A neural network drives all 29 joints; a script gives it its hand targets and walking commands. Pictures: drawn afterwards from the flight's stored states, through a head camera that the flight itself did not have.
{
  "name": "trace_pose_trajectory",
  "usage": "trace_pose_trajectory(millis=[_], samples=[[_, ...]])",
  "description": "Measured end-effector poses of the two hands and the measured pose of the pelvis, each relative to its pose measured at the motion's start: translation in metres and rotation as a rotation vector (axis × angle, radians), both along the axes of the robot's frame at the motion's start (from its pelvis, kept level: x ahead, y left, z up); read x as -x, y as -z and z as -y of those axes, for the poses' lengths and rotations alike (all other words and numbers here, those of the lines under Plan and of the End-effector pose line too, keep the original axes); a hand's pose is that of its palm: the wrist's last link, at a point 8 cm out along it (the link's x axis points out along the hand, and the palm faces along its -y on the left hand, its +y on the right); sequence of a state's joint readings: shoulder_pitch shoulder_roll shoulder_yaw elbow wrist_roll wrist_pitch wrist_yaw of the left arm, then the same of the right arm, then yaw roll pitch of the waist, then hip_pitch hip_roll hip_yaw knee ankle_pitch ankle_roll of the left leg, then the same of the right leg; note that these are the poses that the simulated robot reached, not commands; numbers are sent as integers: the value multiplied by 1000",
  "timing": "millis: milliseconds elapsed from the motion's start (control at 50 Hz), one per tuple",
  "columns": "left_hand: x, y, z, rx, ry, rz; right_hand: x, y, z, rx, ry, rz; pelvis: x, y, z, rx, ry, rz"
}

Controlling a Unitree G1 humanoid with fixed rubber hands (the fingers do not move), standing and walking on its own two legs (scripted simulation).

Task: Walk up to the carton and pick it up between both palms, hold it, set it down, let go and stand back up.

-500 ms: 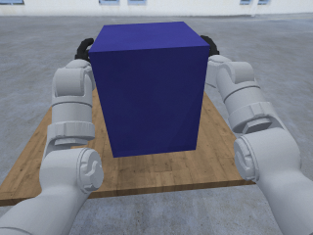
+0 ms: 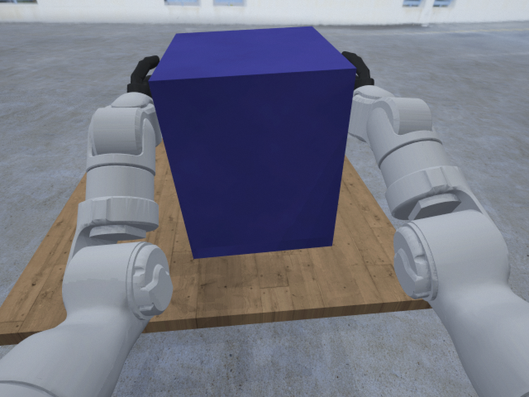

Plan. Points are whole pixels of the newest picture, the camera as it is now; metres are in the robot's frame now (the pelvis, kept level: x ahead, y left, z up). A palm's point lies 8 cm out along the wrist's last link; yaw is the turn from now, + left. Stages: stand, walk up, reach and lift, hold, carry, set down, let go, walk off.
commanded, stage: set down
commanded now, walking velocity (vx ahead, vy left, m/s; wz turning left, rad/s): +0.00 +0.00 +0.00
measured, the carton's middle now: (254, 139) +0.38 +0.00 +0.27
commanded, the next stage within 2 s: none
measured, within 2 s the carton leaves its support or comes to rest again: neither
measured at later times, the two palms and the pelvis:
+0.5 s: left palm (134, 134) +0.41 +0.17 +0.26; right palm (326, 138) +0.41 -0.12 +0.26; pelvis +0.02 +0.00 +0.00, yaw +2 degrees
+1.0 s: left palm (141, 146) +0.42 +0.17 +0.24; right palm (326, 160) +0.40 -0.13 +0.22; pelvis +0.01 +0.01 +0.00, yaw +1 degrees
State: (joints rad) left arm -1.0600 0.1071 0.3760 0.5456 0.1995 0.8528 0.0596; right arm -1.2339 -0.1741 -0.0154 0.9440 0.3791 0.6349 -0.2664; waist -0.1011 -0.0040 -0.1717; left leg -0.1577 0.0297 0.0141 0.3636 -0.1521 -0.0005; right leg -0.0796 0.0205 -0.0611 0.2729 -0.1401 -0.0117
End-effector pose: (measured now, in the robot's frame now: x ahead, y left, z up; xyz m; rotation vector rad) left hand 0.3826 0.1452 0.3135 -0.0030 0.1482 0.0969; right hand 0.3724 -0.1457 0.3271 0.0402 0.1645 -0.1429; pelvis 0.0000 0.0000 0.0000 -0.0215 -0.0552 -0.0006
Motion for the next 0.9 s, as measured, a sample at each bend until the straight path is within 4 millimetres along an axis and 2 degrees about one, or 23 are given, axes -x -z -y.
trace_pose_trajectory(millis=[120, 180, 240, 360, 440, 540, 900], samples=[[-12, -17, -5, 25, 6, 83, -8, -17, -4, 16, 8, 84, -1, 0, 0, -3, 1, -10], [-16, -21, -11, 15, 2, 109, -15, -17, -10, 28, -5, 110, -5, -1, 0, -5, 2, 7], [-19, -12, -18, -13, 0, 93, -21, -4, -17, 28, -17, 94, -10, -1, -1, -6, -5, 30], [-27, 24, -27, -46, -5, 52, -31, 42, -26, 18, -28, 57, -19, -1, -1, -4, -28, 61], [-29, 42, -28, -43, -7, 71, -34, 62, -27, 24, -26, 79, -20, 0, -1, -1, -39, 71], [-29, 51, -25, -28, -6, 98, -31, 68, -24, 39, -18, 109, -20, 1, -2, 4, -39, 74], [-30, 55, -20, -70, 1, 45, -29, 92, -20, 8, -10, 66, -11, 0, -15, -1, -15, 79]])
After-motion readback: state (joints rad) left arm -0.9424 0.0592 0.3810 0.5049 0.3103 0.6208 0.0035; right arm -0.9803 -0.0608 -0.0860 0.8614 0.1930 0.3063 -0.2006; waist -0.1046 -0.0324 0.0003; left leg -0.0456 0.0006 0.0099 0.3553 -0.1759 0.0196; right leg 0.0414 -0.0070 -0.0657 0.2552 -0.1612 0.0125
